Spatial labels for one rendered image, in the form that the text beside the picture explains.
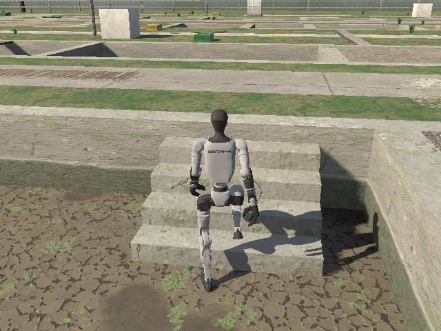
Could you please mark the robot left upper arm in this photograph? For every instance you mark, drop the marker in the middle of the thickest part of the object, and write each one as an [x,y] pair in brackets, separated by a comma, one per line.
[198,146]

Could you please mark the robot right upper arm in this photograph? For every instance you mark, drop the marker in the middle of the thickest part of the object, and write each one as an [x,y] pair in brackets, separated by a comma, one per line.
[243,157]

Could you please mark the robot right hand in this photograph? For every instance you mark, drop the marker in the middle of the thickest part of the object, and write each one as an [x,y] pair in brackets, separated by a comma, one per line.
[255,214]

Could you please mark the left robot forearm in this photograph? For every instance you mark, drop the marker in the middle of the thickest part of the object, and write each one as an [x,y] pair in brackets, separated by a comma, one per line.
[193,180]

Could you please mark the robot left hand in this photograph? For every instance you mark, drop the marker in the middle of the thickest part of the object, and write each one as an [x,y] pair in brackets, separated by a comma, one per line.
[199,187]

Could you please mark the humanoid robot head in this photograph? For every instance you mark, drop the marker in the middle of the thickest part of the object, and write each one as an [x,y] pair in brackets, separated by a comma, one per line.
[219,121]

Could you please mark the right robot forearm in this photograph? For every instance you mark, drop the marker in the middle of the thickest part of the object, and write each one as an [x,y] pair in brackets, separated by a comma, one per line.
[250,189]

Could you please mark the humanoid robot torso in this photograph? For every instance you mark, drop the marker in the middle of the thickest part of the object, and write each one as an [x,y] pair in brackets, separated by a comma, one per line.
[220,166]

